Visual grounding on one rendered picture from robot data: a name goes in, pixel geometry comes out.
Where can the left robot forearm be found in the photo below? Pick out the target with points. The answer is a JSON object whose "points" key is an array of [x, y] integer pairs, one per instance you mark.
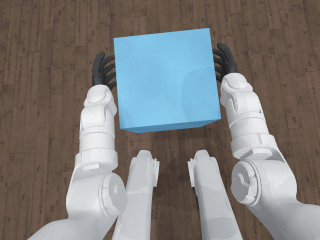
{"points": [[97, 135]]}

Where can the right robot forearm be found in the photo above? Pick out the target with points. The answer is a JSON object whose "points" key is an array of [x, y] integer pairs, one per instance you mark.
{"points": [[246, 121]]}

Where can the carton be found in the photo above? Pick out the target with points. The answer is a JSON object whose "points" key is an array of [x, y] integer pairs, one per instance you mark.
{"points": [[166, 81]]}

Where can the left robot thigh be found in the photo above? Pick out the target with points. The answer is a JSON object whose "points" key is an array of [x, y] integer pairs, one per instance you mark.
{"points": [[135, 222]]}

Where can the robot left hand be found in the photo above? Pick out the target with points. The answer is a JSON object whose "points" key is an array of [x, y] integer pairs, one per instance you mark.
{"points": [[100, 76]]}

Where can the robot right upper arm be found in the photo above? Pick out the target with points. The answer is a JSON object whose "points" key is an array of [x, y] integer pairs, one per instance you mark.
{"points": [[268, 189]]}

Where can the robot right hand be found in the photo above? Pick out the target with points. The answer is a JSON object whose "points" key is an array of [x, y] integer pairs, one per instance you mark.
{"points": [[226, 61]]}

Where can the robot left upper arm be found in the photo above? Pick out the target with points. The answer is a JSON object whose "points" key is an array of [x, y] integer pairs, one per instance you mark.
{"points": [[93, 204]]}

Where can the robot right shin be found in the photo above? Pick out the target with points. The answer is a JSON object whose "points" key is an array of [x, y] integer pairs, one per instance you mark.
{"points": [[204, 152]]}

